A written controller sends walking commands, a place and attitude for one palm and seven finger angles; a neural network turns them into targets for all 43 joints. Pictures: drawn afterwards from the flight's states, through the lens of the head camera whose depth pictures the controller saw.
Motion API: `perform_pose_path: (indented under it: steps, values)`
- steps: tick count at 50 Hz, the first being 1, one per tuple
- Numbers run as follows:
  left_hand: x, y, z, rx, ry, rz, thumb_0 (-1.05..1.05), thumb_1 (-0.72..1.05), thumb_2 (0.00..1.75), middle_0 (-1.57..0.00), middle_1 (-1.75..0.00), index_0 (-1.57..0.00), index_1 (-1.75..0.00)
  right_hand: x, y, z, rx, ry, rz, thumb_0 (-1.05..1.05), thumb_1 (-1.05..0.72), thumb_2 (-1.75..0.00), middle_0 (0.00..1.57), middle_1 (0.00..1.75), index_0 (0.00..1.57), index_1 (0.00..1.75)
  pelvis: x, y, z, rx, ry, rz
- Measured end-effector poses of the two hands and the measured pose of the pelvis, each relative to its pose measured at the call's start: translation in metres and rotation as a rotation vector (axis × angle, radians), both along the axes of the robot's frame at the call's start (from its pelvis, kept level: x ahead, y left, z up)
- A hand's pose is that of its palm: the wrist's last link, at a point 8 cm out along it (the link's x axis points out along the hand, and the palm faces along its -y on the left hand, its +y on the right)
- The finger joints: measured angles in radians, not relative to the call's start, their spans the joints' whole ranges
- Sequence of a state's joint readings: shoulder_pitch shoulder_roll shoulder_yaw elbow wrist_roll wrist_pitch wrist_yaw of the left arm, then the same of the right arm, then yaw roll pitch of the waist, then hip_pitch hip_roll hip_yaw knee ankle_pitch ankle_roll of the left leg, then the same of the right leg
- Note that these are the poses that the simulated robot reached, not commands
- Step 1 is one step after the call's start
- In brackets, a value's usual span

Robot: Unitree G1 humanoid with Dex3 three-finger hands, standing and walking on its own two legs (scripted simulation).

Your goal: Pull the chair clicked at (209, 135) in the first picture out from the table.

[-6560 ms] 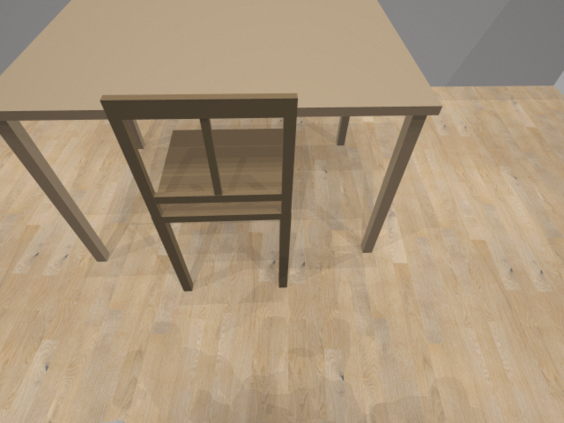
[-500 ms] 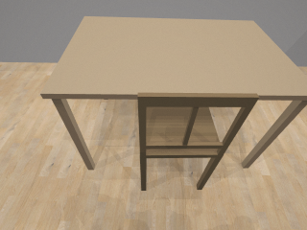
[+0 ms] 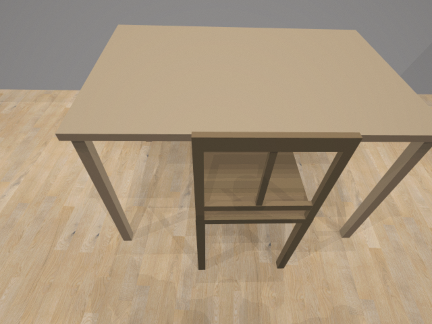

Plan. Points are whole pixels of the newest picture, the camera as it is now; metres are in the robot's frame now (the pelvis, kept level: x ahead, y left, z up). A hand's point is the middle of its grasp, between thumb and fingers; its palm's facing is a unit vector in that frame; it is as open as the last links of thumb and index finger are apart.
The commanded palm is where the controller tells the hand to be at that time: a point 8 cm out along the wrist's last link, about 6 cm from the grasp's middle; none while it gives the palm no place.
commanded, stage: shuffle to correct the standing spot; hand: left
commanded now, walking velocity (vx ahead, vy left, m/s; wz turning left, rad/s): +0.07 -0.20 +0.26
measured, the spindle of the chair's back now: (265, 179) +0.51 -0.11 -0.10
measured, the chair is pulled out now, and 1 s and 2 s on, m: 0.00 0.00 0.00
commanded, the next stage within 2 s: come to a stop and stand still in 1.62 s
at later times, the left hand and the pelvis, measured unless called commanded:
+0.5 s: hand out of the picture -0.02 +0.10 -0.19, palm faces +0.12 -0.98 -0.16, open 7.3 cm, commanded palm none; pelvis +0.03 -0.05 -0.01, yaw +4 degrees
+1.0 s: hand out of the picture +0.09 +0.08 -0.18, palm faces +0.13 -0.98 -0.17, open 7.3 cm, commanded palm none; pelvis +0.05 -0.11 +0.00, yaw +6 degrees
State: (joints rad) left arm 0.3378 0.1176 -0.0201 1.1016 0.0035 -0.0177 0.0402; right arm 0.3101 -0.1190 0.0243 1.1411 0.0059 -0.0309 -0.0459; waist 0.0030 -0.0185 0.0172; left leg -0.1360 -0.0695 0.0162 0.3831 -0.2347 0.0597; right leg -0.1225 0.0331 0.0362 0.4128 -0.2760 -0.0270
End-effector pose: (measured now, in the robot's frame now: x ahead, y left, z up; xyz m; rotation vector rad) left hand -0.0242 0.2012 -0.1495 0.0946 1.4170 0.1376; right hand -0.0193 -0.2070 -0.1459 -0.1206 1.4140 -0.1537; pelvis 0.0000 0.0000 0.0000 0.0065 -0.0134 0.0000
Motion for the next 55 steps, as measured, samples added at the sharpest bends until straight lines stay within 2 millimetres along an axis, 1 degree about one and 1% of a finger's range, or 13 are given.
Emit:
perform_pose_path:
  steps: [12,21,24,27,34,36,38,40,44,46,49,52,55]
  values:
    - [-0.007,-0.011,-0.008,-0.017,0.032,0.022,0.00,0.91,0.90,-0.19,-0.30,-0.20,-0.30,-0.001,-0.007,-0.001,-0.005,0.030,0.002,0.00,-0.91,-0.89,0.20,0.30,0.20,0.30,0.008,-0.010,-0.004,0.013,0.007,0.032]
    - [-0.005,-0.033,-0.006,0.005,0.068,0.075,0.00,0.91,0.90,-0.19,-0.30,-0.20,-0.30,0.011,-0.038,-0.006,-0.020,0.088,0.027,0.00,-0.91,-0.89,0.20,0.30,0.20,0.30,0.026,-0.035,-0.009,0.012,0.037,0.066]
    - [-0.006,-0.043,-0.008,0.004,0.079,0.089,0.00,0.91,0.90,-0.19,-0.30,-0.20,-0.30,0.024,-0.052,-0.008,-0.035,0.085,0.033,0.00,-0.91,-0.89,0.20,0.30,0.20,0.30,0.032,-0.045,-0.011,0.002,0.037,0.070]
    - [-0.008,-0.055,-0.012,-0.007,0.091,0.108,0.00,0.91,0.90,-0.19,-0.30,-0.20,-0.30,0.043,-0.064,-0.007,-0.060,0.071,0.052,0.00,-0.91,-0.89,0.20,0.30,0.20,0.30,0.037,-0.053,-0.014,-0.006,0.030,0.085]
    - [-0.009,-0.074,-0.023,-0.057,0.123,0.125,0.00,0.91,0.90,-0.19,-0.30,-0.20,-0.30,0.116,-0.081,0.001,-0.113,-0.068,0.102,0.00,-0.91,-0.89,0.20,0.30,0.20,0.30,0.049,-0.062,-0.017,-0.010,0.014,0.080]
    - [-0.004,-0.075,-0.029,-0.071,0.126,0.114,0.00,0.91,0.90,-0.20,-0.30,-0.20,-0.30,0.135,-0.083,0.001,-0.124,-0.136,0.101,0.00,-0.91,-0.89,0.20,0.30,0.20,0.30,0.053,-0.063,-0.021,-0.015,0.007,0.070]
    - [0.007,-0.074,-0.034,-0.074,0.119,0.091,0.00,0.91,0.90,-0.20,-0.30,-0.20,-0.30,0.145,-0.084,0.002,-0.131,-0.194,0.090,0.00,-0.91,-0.89,0.20,0.30,0.20,0.30,0.053,-0.065,-0.024,-0.002,-0.004,0.053]
    - [0.023,-0.070,-0.034,-0.058,0.088,0.064,0.00,0.91,0.90,-0.20,-0.30,-0.20,-0.30,0.146,-0.087,0.007,-0.126,-0.221,0.087,0.00,-0.91,-0.89,0.20,0.30,0.20,0.30,0.053,-0.069,-0.022,0.002,-0.014,0.050]
    - [0.064,-0.062,-0.021,-0.018,-0.038,0.070,0.00,0.91,0.90,-0.20,-0.30,-0.20,-0.30,0.137,-0.096,0.014,-0.117,-0.180,0.121,0.00,-0.91,-0.89,0.20,0.30,0.20,0.30,0.051,-0.082,-0.012,-0.018,-0.012,0.079]
    - [0.082,-0.061,-0.013,-0.001,-0.100,0.081,0.00,0.91,0.90,-0.19,-0.30,-0.20,-0.30,0.132,-0.107,0.016,-0.117,-0.147,0.136,0.00,-0.92,-0.89,0.20,0.30,0.20,0.30,0.050,-0.090,-0.007,-0.030,-0.006,0.091]
    - [0.099,-0.065,-0.003,0.025,-0.149,0.078,0.00,0.91,0.90,-0.19,-0.30,-0.20,-0.30,0.129,-0.127,0.018,-0.107,-0.119,0.139,0.00,-0.92,-0.89,0.20,0.30,0.20,0.30,0.051,-0.105,-0.004,-0.042,0.006,0.097]
    - [0.109,-0.077,0.004,0.052,-0.154,0.055,0.00,0.91,0.90,-0.19,-0.30,-0.20,-0.30,0.127,-0.152,0.015,-0.098,-0.113,0.120,0.00,-0.92,-0.89,0.21,0.30,0.21,0.30,0.052,-0.125,-0.004,-0.045,0.017,0.097]
    - [0.116,-0.095,0.006,0.083,-0.154,0.034,0.00,0.91,0.90,-0.19,-0.30,-0.20,-0.30,0.126,-0.184,0.004,-0.088,-0.105,0.098,0.00,-0.91,-0.89,0.21,0.30,0.21,0.30,0.056,-0.150,-0.011,-0.033,0.027,0.100]
